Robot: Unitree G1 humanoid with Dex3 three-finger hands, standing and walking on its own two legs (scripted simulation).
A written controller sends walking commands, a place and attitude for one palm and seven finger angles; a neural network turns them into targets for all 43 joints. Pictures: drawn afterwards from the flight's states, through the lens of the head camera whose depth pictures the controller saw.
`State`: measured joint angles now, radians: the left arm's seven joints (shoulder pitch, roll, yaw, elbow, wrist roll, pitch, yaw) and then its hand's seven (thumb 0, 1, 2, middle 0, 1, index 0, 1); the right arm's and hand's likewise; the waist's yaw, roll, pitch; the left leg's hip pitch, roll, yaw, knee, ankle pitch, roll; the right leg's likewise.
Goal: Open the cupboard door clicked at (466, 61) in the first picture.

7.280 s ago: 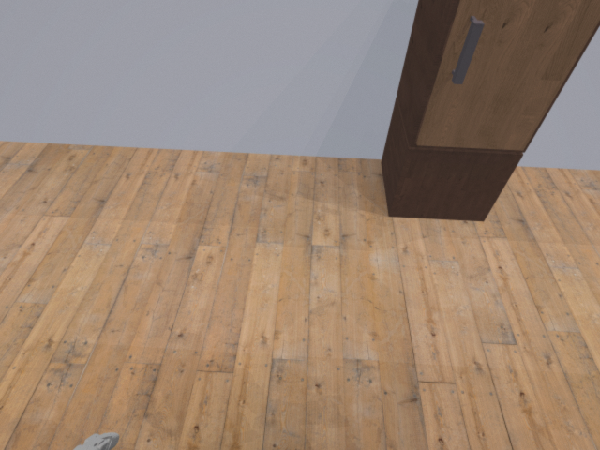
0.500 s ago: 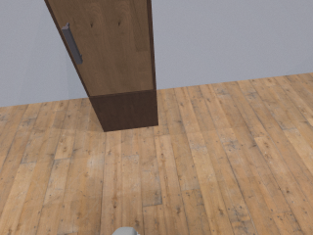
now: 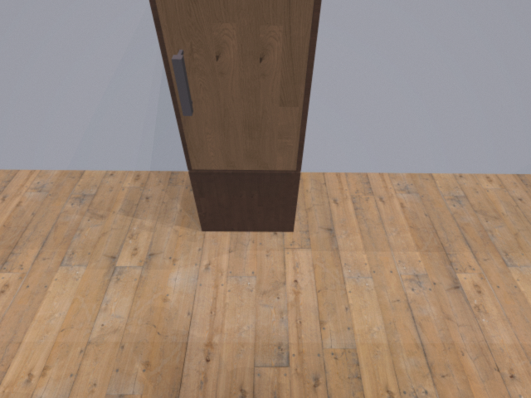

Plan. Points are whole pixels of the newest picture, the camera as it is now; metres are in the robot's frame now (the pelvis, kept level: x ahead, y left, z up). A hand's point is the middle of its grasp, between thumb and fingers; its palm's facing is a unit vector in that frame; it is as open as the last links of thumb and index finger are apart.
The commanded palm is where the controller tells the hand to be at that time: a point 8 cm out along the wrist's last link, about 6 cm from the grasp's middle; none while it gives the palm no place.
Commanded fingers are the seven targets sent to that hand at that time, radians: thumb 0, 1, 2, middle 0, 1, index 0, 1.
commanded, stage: take the last steps up to it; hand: left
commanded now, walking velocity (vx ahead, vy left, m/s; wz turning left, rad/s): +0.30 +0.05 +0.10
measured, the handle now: (184, 83) +0.92 +0.29 +0.01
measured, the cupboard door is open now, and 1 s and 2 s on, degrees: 0 0 0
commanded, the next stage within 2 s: come to a stop and stand still in 0.92 s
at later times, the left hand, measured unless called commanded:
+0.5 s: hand out of the picture +0.01 +0.19 -0.19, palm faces +0.19 -0.97 -0.14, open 7.4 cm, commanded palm none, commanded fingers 0.00 0.90 0.90 -0.20 -0.30 -0.20 -0.30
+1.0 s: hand (174, 269) +0.41 +0.23 -0.16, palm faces -0.01 -0.97 -0.24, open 7.4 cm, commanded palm none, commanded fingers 0.00 0.90 0.90 -0.20 -0.30 -0.20 -0.30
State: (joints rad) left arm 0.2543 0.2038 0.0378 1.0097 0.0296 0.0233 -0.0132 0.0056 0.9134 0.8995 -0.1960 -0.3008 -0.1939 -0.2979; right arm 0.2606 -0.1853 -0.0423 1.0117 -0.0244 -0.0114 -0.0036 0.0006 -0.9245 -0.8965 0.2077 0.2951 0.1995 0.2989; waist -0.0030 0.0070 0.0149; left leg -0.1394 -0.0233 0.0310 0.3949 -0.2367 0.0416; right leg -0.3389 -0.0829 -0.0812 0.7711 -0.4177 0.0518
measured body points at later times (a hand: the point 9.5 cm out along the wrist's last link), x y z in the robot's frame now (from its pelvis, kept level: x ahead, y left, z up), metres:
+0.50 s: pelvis +0.13 +0.05 -0.02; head +0.15 +0.06 +0.43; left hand +0.01 +0.24 -0.17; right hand +0.22 -0.18 -0.17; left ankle +0.21 +0.17 -0.75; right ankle +0.03 -0.12 -0.74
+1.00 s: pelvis +0.30 +0.05 -0.02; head +0.31 +0.02 +0.43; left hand +0.41 +0.28 -0.14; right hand +0.24 -0.16 -0.19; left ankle +0.22 +0.17 -0.74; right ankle +0.37 -0.05 -0.75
